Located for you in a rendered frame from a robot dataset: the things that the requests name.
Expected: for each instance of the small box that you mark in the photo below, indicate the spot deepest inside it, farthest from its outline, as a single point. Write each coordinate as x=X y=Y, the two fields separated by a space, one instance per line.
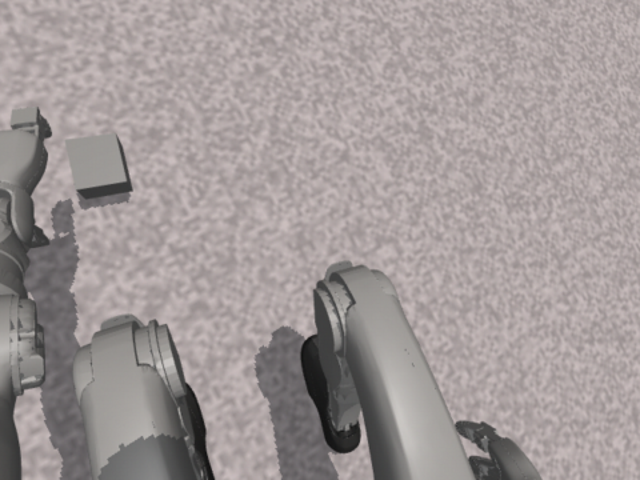
x=98 y=165

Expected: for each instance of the right robot hand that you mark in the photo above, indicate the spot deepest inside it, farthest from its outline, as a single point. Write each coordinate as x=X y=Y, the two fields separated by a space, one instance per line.
x=507 y=462

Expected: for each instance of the left robot foot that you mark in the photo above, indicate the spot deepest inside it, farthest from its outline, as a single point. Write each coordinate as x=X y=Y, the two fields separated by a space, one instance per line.
x=199 y=433

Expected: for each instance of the left robot hand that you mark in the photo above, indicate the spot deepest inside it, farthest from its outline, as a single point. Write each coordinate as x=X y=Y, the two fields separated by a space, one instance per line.
x=23 y=157

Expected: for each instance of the left robot arm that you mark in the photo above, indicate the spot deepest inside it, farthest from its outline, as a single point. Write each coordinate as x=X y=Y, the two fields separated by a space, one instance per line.
x=22 y=350

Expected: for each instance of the right robot foot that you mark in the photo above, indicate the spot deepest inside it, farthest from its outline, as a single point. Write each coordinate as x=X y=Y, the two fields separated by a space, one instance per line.
x=340 y=441

